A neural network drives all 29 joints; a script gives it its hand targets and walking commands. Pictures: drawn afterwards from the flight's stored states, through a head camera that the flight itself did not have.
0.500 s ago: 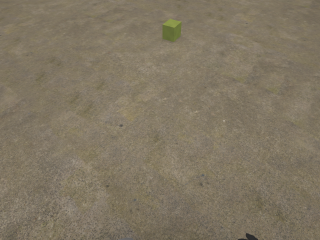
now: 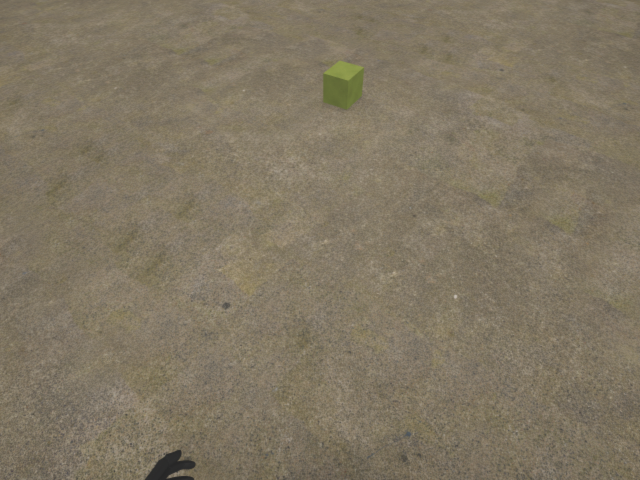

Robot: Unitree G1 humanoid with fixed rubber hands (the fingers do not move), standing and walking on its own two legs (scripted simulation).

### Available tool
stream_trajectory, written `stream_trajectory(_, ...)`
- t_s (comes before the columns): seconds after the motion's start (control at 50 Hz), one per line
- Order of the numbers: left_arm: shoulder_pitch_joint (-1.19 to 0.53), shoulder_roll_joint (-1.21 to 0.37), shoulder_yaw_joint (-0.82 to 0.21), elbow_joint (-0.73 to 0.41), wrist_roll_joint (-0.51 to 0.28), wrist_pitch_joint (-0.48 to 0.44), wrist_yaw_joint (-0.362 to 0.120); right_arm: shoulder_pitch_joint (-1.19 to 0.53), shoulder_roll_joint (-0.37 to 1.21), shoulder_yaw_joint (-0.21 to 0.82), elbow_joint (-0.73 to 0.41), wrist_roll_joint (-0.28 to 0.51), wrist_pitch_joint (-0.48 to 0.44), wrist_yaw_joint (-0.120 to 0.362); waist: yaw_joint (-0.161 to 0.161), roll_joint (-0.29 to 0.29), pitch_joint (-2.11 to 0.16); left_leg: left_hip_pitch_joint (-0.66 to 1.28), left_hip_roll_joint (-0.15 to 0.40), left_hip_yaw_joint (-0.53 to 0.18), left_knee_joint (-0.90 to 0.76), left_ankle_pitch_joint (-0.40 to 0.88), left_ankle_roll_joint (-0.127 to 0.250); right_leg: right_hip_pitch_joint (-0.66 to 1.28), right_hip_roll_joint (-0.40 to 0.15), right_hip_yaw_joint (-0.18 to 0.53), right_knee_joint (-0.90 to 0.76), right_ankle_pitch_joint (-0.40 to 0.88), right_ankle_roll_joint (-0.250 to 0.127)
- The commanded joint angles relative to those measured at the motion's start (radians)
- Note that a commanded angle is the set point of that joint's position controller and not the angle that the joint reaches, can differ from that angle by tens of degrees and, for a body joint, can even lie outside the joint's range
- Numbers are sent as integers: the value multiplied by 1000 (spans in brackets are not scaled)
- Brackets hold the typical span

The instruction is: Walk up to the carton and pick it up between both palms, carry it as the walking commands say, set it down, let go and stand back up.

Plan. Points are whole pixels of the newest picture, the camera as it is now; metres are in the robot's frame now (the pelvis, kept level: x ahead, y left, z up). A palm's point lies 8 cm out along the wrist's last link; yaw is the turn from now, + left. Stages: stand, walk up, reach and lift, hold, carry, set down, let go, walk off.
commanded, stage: walk up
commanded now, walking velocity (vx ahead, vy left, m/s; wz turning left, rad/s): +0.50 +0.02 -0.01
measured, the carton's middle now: (343, 85) +2.25 -0.10 -0.66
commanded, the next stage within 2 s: none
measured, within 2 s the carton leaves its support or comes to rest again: neither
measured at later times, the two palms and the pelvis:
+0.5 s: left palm (158, 395) +0.27 +0.26 -0.13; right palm (480, 399) +0.25 -0.21 -0.09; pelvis +0.21 +0.03 +0.02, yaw +0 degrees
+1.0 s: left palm (223, 286) +0.46 +0.19 -0.11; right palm (484, 276) +0.48 -0.29 -0.12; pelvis +0.42 -0.05 +0.01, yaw +0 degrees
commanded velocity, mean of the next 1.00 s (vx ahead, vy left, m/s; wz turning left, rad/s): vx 0.49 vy -0.04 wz -0.01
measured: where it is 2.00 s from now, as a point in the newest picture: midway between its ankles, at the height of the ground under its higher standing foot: (340, 301)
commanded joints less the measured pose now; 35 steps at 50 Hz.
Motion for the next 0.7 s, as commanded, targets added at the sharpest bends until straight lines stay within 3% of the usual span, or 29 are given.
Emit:
stream_trajectory(0.0,326,210,41,39,1,-17,36,-158,-80,-66,-93,-27,-21,-6,100,-133,-26,-580,-7,-75,394,45,46,521,-315,469,-382,295,-157)
stream_trajectory(0.02,272,191,44,-11,-2,-20,38,-153,-82,-64,-88,-27,-7,0,84,-118,23,-549,17,-58,370,86,35,412,-326,434,-433,215,-151)
stream_trajectory(0.06,211,168,42,-41,-10,-24,36,-148,-80,-63,-79,-30,10,13,46,-150,60,-471,29,-53,306,144,20,298,-275,362,-480,138,-111)
stream_trajectory(0.1,263,183,46,-29,-7,-30,41,-207,-75,-56,-85,-30,22,20,66,-114,60,-452,27,-34,218,172,-1,313,-293,343,-512,164,-116)
stream_trajectory(0.12,265,186,49,-30,-5,-32,38,-229,-73,-54,-76,-30,25,23,68,-135,58,-458,18,-17,180,186,-9,326,-282,316,-498,202,-111)
stream_trajectory(0.16,271,184,47,-21,-5,-27,42,-276,-55,-44,-84,-23,21,27,68,-152,78,-412,25,-18,66,204,-10,301,-263,272,-524,116,-118)
stream_trajectory(0.2,236,188,56,-39,-5,-14,44,-321,-46,-28,-77,-19,19,38,70,-207,89,-382,-6,22,-84,213,-18,315,-239,224,-517,112,-121)
stream_trajectory(0.22,245,188,54,-37,-5,-8,40,-340,-47,-25,-75,-14,14,36,68,-190,96,-328,-11,37,-156,215,-17,293,-215,188,-509,110,-119)
stream_trajectory(0.24,229,183,53,-32,-8,2,40,-312,-41,-20,-74,-7,5,37,52,-246,67,-219,-34,68,-219,192,-17,270,-161,104,-474,76,-113)
stream_trajectory(0.26,215,196,52,-22,-13,9,40,-245,-50,-20,-45,-11,-7,29,11,-241,34,-132,-75,118,-304,242,-11,272,-131,77,-390,145,-106)
stream_trajectory(0.28,218,198,49,-21,-20,7,41,-173,-80,-32,-9,-14,-17,17,-29,-120,-40,-1,-89,135,-352,295,7,263,-108,53,-254,266,-89)
stream_trajectory(0.3,204,164,44,-39,-22,-1,38,-4,-148,-55,41,-22,-32,-4,-98,44,-175,250,1,-15,-366,293,55,143,-79,57,18,302,-53)
stream_trajectory(0.32,216,91,31,-80,-33,-13,36,130,-264,-89,55,-40,-41,-24,-123,358,-339,483,332,-422,-453,370,126,-79,-1,-4,338,-79,0)
stream_trajectory(0.34,203,87,29,-101,-26,-17,36,153,-309,-103,62,-38,-31,-26,-120,373,-306,574,393,-590,-522,442,192,-273,70,58,486,-295,4)
stream_trajectory(0.36,142,105,40,-96,-19,-10,34,162,-278,-100,76,-34,-26,-27,-125,208,-201,503,349,-555,-526,480,224,-305,40,92,525,-228,-6)
stream_trajectory(0.4,83,76,26,-103,-10,-5,25,75,-199,-79,57,-36,-37,-27,-90,143,-53,358,303,-407,-527,565,205,-354,-12,101,531,-136,11)
stream_trajectory(0.42,104,70,23,-79,-4,8,14,37,-171,-73,52,-34,-42,-27,-63,150,-29,295,283,-320,-559,527,184,-324,-43,102,492,-76,20)
stream_trajectory(0.44,101,72,20,-81,-3,21,7,24,-163,-71,40,-28,-42,-28,-52,140,-9,277,263,-296,-577,527,167,-312,-34,90,464,-54,28)
stream_trajectory(0.46,101,84,32,-62,2,36,6,51,-172,-77,42,-20,-40,-35,-41,70,-18,267,284,-294,-570,582,173,-301,-38,100,505,-38,35)
stream_trajectory(0.48,107,77,30,-60,2,45,-1,70,-183,-81,43,-17,-37,-39,-33,108,-16,253,283,-267,-546,652,155,-291,-33,92,493,-14,43)
stream_trajectory(0.52,44,77,27,-78,3,54,-11,85,-180,-90,40,-22,-38,-43,-48,134,-3,262,288,-254,-594,571,170,-312,-44,95,454,26,55)
stream_trajectory(0.54,17,62,23,-77,5,56,-15,94,-170,-87,43,-24,-36,-42,-48,139,28,248,288,-203,-600,590,165,-319,-60,85,403,34,60)
stream_trajectory(0.56,-22,49,17,-90,5,59,-25,107,-164,-90,43,-26,-34,-41,-48,158,60,229,281,-196,-612,561,158,-335,-62,85,354,39,62)
stream_trajectory(0.62,-93,60,9,-109,-6,58,-37,62,-189,-101,5,-30,-29,-38,-50,150,89,169,288,-119,-666,432,151,-266,-81,63,129,58,74)
stream_trajectory(0.66,-89,60,1,-105,-15,54,-47,10,-198,-106,-1,-36,-18,-35,-25,204,117,103,262,-57,-667,364,128,-133,-61,9,-34,47,69)
stream_trajectory(0.68,-69,65,1,-98,-11,51,-44,-11,-213,-109,-10,-37,-12,-36,-9,200,100,92,245,-38,-627,421,126,-57,-36,-33,-87,14,60)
